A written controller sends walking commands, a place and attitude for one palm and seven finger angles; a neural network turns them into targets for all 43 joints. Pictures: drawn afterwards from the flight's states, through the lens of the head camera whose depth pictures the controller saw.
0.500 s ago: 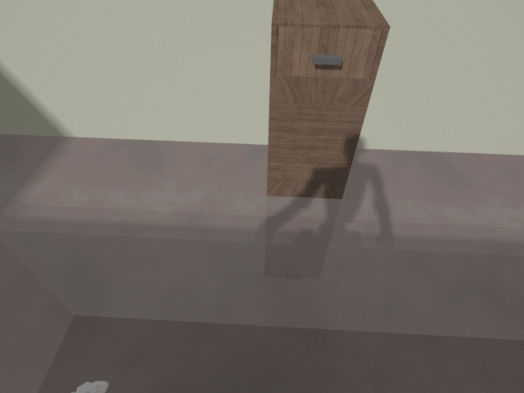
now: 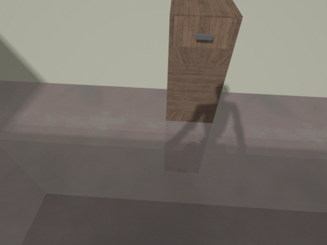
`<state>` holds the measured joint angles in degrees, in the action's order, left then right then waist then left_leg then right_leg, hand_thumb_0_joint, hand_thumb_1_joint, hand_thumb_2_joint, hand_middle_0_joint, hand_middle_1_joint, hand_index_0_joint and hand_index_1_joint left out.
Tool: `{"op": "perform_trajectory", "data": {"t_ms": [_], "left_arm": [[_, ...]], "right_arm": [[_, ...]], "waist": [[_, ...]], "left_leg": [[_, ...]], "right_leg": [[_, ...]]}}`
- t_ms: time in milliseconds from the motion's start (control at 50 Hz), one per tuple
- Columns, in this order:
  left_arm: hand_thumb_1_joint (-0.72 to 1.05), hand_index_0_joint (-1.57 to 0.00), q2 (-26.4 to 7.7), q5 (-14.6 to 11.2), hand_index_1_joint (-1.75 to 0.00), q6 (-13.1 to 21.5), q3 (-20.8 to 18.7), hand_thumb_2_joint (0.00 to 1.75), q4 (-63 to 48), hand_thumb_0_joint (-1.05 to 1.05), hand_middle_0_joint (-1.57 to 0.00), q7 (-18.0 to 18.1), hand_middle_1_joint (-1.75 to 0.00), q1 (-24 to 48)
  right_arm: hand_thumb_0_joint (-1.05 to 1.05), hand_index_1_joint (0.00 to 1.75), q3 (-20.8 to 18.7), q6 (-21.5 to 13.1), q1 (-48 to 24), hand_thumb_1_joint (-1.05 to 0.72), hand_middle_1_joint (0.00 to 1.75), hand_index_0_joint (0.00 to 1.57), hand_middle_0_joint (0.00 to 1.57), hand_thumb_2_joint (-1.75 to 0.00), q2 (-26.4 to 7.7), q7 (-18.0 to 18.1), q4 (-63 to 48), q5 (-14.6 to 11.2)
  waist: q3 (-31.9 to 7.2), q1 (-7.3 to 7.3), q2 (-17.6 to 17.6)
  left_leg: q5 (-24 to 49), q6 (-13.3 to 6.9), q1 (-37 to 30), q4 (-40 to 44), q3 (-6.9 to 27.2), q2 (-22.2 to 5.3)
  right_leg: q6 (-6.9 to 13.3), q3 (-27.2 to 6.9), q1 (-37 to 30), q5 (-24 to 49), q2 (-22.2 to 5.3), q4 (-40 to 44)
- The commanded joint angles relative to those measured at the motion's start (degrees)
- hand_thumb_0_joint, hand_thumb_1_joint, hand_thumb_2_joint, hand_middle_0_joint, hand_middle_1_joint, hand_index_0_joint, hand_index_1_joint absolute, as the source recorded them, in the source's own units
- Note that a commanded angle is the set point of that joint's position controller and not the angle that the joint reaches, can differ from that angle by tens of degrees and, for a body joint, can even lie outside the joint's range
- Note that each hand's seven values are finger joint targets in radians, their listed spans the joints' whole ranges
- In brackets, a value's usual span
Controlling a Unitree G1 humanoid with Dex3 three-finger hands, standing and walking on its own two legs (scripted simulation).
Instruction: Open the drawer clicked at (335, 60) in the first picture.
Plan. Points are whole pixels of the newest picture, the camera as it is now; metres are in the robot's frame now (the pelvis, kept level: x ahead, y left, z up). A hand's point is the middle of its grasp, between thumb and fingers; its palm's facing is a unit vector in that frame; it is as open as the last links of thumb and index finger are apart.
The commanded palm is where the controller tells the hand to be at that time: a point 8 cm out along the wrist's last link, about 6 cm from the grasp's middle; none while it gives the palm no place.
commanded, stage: stand and wait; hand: left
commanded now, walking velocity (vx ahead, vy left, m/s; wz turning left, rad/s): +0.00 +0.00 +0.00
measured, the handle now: (203, 35) +1.22 -0.16 -0.01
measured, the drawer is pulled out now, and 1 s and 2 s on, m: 0.00 0.00 0.00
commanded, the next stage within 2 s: look at it before walking up in 0.32 s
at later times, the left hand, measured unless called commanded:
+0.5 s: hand out of the picture +0.07 +0.24 -0.15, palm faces -0.04 -0.94 -0.33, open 7.3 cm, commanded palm none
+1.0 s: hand out of the picture +0.07 +0.25 -0.15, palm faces -0.04 -0.94 -0.33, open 7.3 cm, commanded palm none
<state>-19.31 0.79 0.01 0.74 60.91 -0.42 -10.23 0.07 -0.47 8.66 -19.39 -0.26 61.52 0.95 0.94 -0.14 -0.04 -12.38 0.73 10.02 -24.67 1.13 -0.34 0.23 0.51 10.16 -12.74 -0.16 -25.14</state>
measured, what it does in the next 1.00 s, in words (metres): stands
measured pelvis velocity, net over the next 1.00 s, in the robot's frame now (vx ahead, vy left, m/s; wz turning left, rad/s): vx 0.01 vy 0.00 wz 0.00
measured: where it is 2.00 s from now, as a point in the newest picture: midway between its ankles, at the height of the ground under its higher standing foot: outside the picture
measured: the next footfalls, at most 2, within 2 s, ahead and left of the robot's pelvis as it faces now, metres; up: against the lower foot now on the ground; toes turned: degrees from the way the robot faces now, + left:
none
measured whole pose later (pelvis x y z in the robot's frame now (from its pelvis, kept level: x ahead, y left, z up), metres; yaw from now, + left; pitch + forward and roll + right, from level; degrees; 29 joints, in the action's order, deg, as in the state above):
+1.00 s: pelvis +0.01 +0.00 +0.00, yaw +0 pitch -2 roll +0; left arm -19.7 0.9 0.4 0.6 62.5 -0.4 -8.9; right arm 0.3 -0.8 7.3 -19.2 -0.3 63.6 0.7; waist 1.6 -0.2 0.2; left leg -11.4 1.0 8.4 -21.4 1.0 -0.7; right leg 0.4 0.4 8.5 -11.5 0.2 -21.7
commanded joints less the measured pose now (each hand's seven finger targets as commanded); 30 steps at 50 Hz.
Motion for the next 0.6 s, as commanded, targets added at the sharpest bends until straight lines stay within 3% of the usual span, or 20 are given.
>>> {"op": "perform_trajectory", "data": {"t_ms": [0,320,580], "left_arm": [[0.9,-0.2,-11.81,-0.23,-0.3,1.41,-2.66,0.9,-3.51,0.0,-0.2,1.05,-0.3,3.75],[0.9,-0.2,-11.93,-0.16,-0.3,1.4,-2.58,0.9,-2.39,0.0,-0.2,1.06,-0.3,3.67],[0.9,-0.2,-11.8,-0.11,-0.3,1.58,-2.68,0.9,-2.41,0.0,-0.2,1.13,-0.3,3.78]], "right_arm": [[0.0,0.3,-2.23,-1.34,-3.92,-0.9,0.3,0.2,0.2,-0.9,-11.36,0.84,-3.42,-0.31],[0.0,0.3,-2.09,-1.32,-3.16,-0.9,0.3,0.2,0.2,-0.9,-11.45,0.75,-1.49,-0.35],[0.0,0.3,-2.08,-1.47,-3.69,-0.9,0.3,0.2,0.2,-0.9,-11.46,0.88,-1.67,-0.49]], "waist": [[-1.15,0.12,0.2],[-0.69,0.05,0.32],[-2.04,-0.06,0.17]], "left_leg": [[3.63,-2.4,0.72,4.98,5.19,-5.42],[3.32,-2.17,0.58,6.09,5.25,-5.69],[7.48,-2.08,-1.08,6.02,5.16,-6.14]], "right_leg": [[1.75,-6.96,0.7,0.59,-6.62,6.42],[1.69,-7.27,0.66,-0.08,-6.72,7.45],[1.62,-6.57,-1.14,5.96,-6.7,6.96]]}}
